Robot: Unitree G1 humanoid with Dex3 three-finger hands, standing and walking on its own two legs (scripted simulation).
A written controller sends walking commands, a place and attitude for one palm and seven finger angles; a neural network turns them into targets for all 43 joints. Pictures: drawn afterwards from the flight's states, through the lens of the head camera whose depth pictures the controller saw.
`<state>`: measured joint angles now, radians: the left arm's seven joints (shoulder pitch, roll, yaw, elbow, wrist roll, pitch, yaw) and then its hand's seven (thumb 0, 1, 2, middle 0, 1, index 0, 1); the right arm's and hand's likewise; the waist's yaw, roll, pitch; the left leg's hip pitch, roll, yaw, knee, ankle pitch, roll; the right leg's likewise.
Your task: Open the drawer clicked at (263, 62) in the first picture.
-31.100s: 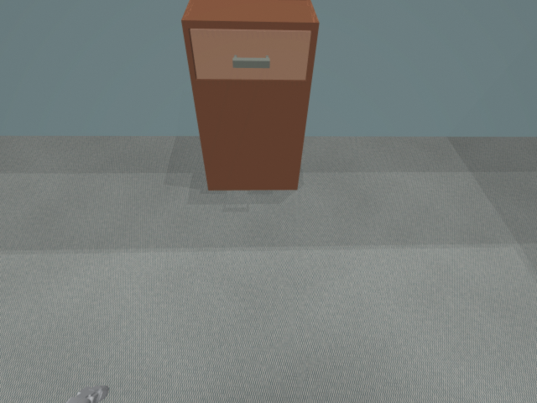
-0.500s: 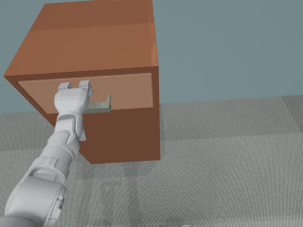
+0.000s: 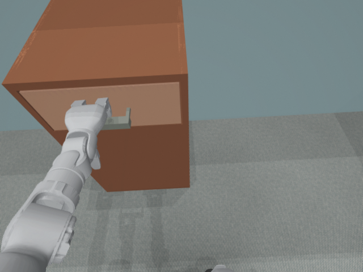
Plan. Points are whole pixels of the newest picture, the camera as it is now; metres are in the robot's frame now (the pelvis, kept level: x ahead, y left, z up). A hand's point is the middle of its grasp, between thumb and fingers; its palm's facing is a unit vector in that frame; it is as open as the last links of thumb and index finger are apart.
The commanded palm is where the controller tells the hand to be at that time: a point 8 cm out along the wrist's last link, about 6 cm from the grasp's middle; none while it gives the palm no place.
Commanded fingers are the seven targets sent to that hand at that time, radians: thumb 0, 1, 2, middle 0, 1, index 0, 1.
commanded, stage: lower the fingers behind the handle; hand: left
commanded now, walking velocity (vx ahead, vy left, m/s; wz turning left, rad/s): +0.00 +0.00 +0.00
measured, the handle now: (107, 117) +0.53 +0.22 -0.04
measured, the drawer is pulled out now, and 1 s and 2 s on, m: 0.00 0.00 0.00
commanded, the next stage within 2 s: lift the fingers back up to retry in 1.66 s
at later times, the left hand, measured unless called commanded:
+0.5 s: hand (104, 133) +0.45 +0.21 -0.01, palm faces -0.12 -0.04 -0.99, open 13.9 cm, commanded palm +0.43 +0.20 +0.05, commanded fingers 0.00 -0.50 0.30 -0.30 -1.20 -0.30 -1.20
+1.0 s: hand (111, 132) +0.46 +0.19 -0.02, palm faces -0.04 +0.03 -1.00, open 13.7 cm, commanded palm +0.43 +0.19 +0.01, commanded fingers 0.00 -0.50 0.30 -0.30 -1.20 -0.30 -1.20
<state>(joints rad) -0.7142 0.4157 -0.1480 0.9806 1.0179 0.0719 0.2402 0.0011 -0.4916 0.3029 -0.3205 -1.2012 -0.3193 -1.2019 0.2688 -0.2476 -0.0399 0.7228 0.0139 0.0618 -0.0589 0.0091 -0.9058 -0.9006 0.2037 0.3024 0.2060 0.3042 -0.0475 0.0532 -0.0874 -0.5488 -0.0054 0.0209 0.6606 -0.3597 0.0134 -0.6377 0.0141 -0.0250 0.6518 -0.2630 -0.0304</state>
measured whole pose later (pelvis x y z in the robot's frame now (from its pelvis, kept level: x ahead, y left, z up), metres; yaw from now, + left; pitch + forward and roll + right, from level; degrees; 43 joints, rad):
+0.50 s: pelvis +0.00 +0.01 -0.01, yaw -1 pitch +17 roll +0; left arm -0.70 0.38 -0.10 0.98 1.06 0.01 0.30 0.00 -0.49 0.30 -0.33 -1.20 -0.30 -1.20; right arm 0.30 -0.22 -0.04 0.73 -0.01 0.05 -0.05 0.01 -0.91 -0.90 0.20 0.30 0.21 0.30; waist -0.07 0.04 -0.12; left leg -0.63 -0.01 0.04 0.73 -0.40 0.03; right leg -0.72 0.01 -0.01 0.71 -0.28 -0.02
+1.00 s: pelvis -0.01 +0.01 -0.02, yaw -1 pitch +20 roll +0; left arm -0.80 0.34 -0.12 1.10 1.09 0.11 0.44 0.00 -0.49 0.30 -0.32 -1.21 -0.33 -1.27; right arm 0.28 -0.23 -0.04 0.74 -0.02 0.06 -0.02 0.01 -0.91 -0.90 0.20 0.30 0.21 0.30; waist -0.08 0.05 -0.15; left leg -0.76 -0.01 0.04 0.84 -0.43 0.02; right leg -0.85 0.01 -0.01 0.82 -0.31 -0.02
